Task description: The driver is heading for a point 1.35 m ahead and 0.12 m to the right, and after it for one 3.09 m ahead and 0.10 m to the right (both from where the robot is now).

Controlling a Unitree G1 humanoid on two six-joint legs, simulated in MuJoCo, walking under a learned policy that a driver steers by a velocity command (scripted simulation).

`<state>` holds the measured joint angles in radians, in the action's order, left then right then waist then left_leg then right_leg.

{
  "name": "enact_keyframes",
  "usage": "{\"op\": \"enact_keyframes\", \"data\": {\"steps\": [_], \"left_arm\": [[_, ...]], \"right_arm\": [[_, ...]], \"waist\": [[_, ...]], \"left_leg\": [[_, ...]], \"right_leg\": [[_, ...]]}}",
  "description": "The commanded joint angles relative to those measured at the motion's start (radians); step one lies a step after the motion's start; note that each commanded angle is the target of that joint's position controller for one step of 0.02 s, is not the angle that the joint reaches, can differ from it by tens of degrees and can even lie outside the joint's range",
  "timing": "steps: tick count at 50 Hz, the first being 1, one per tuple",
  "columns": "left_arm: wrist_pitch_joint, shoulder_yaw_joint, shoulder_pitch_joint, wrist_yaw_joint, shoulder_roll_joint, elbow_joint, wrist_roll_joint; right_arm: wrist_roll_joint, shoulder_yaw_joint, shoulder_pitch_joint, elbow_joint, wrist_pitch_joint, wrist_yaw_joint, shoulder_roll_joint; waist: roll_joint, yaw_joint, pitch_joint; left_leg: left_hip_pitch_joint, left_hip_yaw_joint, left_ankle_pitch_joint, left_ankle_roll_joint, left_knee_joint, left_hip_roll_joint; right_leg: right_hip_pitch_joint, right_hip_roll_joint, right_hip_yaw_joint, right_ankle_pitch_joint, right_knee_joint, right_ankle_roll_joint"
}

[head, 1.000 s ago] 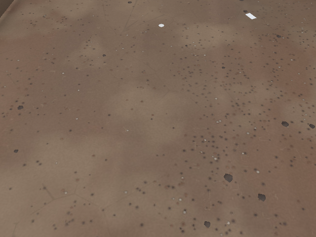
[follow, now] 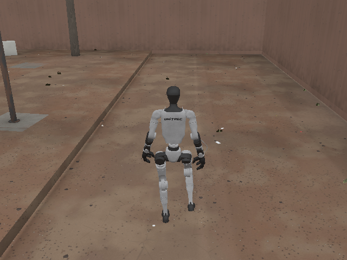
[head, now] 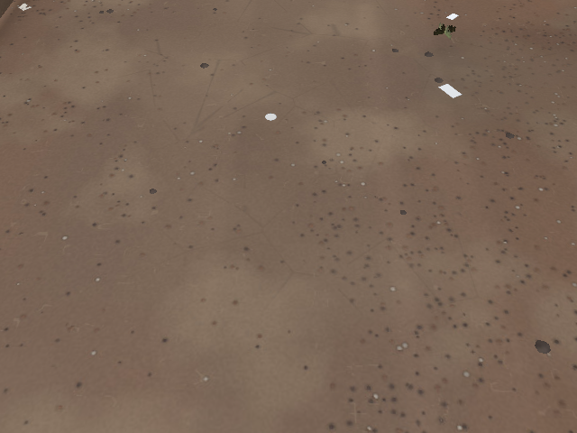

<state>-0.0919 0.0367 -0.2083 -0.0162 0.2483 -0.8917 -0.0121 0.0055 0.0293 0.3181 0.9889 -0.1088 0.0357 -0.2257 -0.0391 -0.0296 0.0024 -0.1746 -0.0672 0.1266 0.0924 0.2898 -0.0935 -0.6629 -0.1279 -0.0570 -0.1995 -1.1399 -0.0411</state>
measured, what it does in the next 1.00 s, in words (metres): walks ahead: right foot, then left foot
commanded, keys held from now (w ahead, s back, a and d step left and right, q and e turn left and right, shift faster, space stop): w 1.00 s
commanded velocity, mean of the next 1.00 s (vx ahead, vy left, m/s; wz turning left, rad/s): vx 0.50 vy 0.00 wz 0.00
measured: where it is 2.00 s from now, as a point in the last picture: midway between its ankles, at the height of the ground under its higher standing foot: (299, 242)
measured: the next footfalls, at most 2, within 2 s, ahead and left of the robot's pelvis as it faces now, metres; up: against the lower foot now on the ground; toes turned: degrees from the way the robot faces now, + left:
right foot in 0.30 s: +0.34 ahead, -0.17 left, +0.00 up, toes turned -2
left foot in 0.86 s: +0.65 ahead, +0.07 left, +0.00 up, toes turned +3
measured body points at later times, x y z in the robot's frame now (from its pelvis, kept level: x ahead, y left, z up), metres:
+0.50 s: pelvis +0.28 -0.08 +0.00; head +0.29 -0.10 +0.45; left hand +0.33 +0.18 -0.12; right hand +0.37 -0.35 -0.14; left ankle +0.29 +0.08 -0.66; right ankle +0.30 -0.16 -0.74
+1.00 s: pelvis +0.55 -0.01 -0.01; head +0.58 +0.00 +0.44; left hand +0.59 +0.25 -0.15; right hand +0.66 -0.28 -0.13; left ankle +0.61 +0.07 -0.74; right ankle +0.47 -0.17 -0.65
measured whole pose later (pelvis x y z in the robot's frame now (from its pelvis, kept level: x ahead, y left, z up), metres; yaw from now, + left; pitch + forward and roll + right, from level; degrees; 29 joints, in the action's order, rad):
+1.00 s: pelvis +0.55 -0.01 -0.01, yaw +1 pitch +1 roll +0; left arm -0.10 0.05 -0.29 0.00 0.26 -0.96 -0.02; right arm 0.00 0.05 0.18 0.91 -0.10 0.03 -0.24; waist -0.03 0.00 0.02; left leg -0.34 -0.06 0.15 0.07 0.46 -0.03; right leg -0.44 -0.06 -0.03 -0.35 -1.19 -0.05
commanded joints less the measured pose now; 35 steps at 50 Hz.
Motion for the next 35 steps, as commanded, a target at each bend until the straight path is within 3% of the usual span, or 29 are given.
{"op": "enact_keyframes", "data": {"steps": [1,5,10,12,13,14,15,16,17,18,19,20,21,23,25,28,32,35], "left_arm": [[0.003,0.014,-0.035,-0.007,0.047,0.042,0.013],[-0.009,0.007,0.128,0.006,0.029,0.085,0.003],[-0.018,0.003,0.25,0.036,0.043,0.134,-0.01],[-0.027,0.01,0.226,0.046,0.065,0.14,-0.01],[-0.031,0.019,0.172,0.048,0.084,0.129,-0.009],[-0.033,0.041,0.044,0.045,0.119,0.091,-0.007],[-0.035,0.068,-0.16,0.037,0.191,0.039,-0.001],[-0.027,0.097,-0.295,0.035,0.308,0.012,0.015],[-0.026,0.075,-0.311,0.039,0.229,0.008,0.012],[-0.028,0.054,-0.217,0.039,0.167,0.023,0.007],[-0.026,0.041,-0.117,0.039,0.13,0.048,0.005],[-0.024,0.03,-0.048,0.044,0.098,0.059,0.008],[-0.026,0.022,-0.018,0.049,0.074,0.059,0.014],[-0.031,0.023,-0.035,0.053,0.072,0.036,0.017],[-0.034,0.031,-0.074,0.046,0.101,0.012,0.018],[-0.024,0.033,-0.124,0.028,0.113,-0.011,0.015],[-0.017,0.034,-0.178,0.015,0.128,-0.036,0.006],[-0.007,0.037,-0.231,0.012,0.134,-0.066,0.0]], "right_arm": [[-0.001,0.021,-0.041,-0.055,-0.018,-0.02,-0.132],[-0.017,0.025,0.041,-0.038,-0.005,-0.035,-0.16],[-0.027,0.032,0.114,-0.004,0.017,-0.038,-0.17],[-0.027,0.038,0.105,-0.003,0.027,-0.04,-0.182],[-0.027,0.04,0.085,-0.007,0.033,-0.041,-0.189],[-0.022,0.034,0.067,-0.013,0.038,-0.04,-0.177],[-0.008,0.018,0.057,-0.034,0.038,-0.04,-0.138],[-0.004,-0.018,0.159,-0.052,0.016,-0.03,-0.022],[-0.02,-0.013,0.161,-0.036,-0.012,-0.025,-0.057],[-0.047,0.013,0.068,-0.062,-0.026,-0.021,-0.155],[-0.049,0.015,0.001,-0.08,-0.028,-0.025,-0.163],[-0.035,0.019,-0.033,-0.085,-0.022,-0.031,-0.149],[-0.025,0.025,-0.025,-0.084,-0.007,-0.036,-0.135],[-0.021,0.022,0.011,-0.072,0.019,-0.038,-0.089],[-0.016,0.026,-0.021,-0.087,0.029,-0.042,-0.088],[-0.009,0.029,-0.14,-0.129,0.028,-0.041,-0.083],[-0.016,0.022,-0.283,-0.167,0.02,-0.029,-0.064],[-0.023,0.018,-0.365,-0.194,0.016,-0.016,-0.065]], "waist": [[0.075,0.047,0.054],[0.076,-0.012,0.053],[0.091,-0.048,0.081],[0.104,-0.022,0.067],[0.115,0.015,0.038],[0.107,0.081,-0.035],[0.054,0.158,-0.179],[-0.196,0.143,-0.326],[-0.222,0.149,-0.391],[-0.15,0.13,-0.24],[-0.078,0.099,-0.154],[-0.021,0.071,-0.087],[-0.032,0.038,-0.055],[-0.042,0.011,-0.035],[-0.024,0.005,-0.009],[-0.014,0.029,0.018],[-0.02,0.072,0.05],[-0.02,0.098,0.081]], "left_leg": [[-0.107,0.208,-0.07,0.171,-0.207,0.279],[-0.017,0.16,-0.085,0.127,-0.189,0.264],[0.145,0.179,-0.059,0.113,-0.118,0.327],[0.189,0.193,-0.11,0.097,-0.063,0.351],[0.191,0.183,-0.226,0.083,0.0,0.345],[0.172,0.143,-0.39,0.06,0.151,0.297],[0.03,0.086,-0.36,0.025,0.423,0.236],[-0.397,0.011,0.019,-0.056,0.835,0.067],[-0.544,0.166,0.42,-0.046,1.0,0.044],[-0.629,0.186,0.363,-0.023,1.06,0.109],[-0.61,0.156,0.263,-0.016,1.029,0.166],[-0.57,0.139,0.191,-0.022,0.963,0.201],[-0.508,0.142,0.142,-0.026,0.902,0.23],[-0.445,0.125,0.096,-0.04,0.858,0.235],[-0.491,0.121,0.033,-0.054,0.796,0.239],[-0.569,0.116,-0.099,-0.072,0.626,0.239],[-0.526,0.082,-0.24,-0.072,0.396,0.204],[-0.54,0.074,-0.227,-0.063,0.308,0.187]], "right_leg": [[-0.02,-0.042,-0.001,0.161,0.14,0.028],[0.011,0.003,0.037,0.307,0.431,0.036],[0.008,0.032,0.043,0.217,0.583,0.017],[0.066,0.049,0.052,0.136,0.624,-0.011],[0.154,0.073,0.074,0.107,0.645,-0.028],[0.322,0.108,0.1,0.1,0.667,-0.053],[0.617,0.021,0.004,0.125,0.639,-0.109],[1.027,-0.23,-0.429,0.017,0.696,-0.265],[1.071,-0.284,-0.689,-0.066,0.835,-0.302],[0.948,-0.251,-0.549,-0.071,0.843,-0.243],[0.8,-0.211,-0.4,0.002,0.86,-0.209],[0.666,-0.166,-0.299,0.072,0.9,-0.191],[0.578,-0.126,-0.223,0.114,0.936,-0.172],[0.5,-0.091,-0.146,0.194,0.98,-0.177],[0.5,-0.087,-0.098,0.284,1.0,-0.188],[0.542,-0.083,-0.057,0.327,1.014,-0.18],[0.565,-0.063,-0.006,0.26,1.035,-0.155],[0.649,-0.091,-0.007,0.237,1.018,-0.154]]}}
